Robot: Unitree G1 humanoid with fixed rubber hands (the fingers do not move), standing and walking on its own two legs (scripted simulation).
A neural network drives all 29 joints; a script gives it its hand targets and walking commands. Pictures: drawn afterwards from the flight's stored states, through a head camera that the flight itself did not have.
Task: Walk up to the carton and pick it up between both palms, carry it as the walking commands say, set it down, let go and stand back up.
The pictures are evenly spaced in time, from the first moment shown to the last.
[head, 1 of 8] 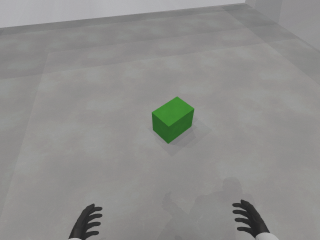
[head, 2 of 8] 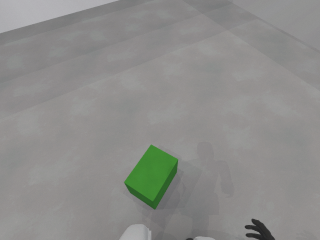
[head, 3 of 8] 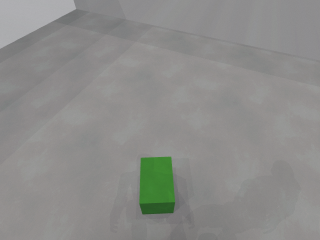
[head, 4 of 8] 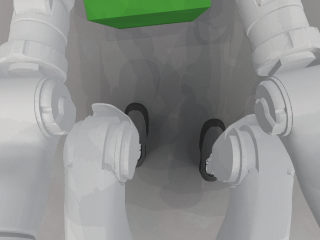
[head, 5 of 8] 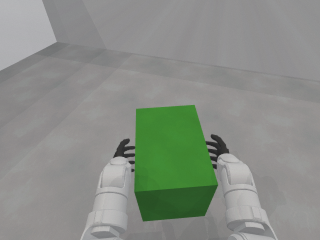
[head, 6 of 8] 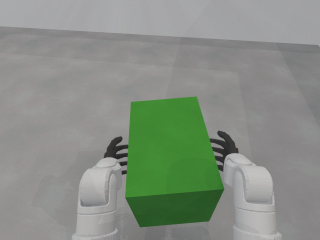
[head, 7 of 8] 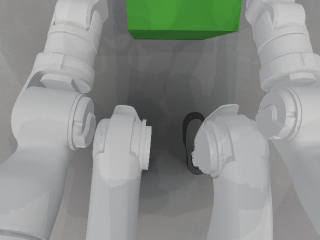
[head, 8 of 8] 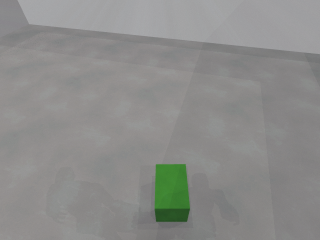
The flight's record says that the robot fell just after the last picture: no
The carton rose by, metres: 0.69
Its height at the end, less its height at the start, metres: +0.00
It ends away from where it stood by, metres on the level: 1.33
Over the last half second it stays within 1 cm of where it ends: yes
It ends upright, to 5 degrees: yes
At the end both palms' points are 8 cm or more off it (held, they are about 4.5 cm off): yes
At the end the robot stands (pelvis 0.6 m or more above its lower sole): yes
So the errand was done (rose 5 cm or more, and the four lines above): yes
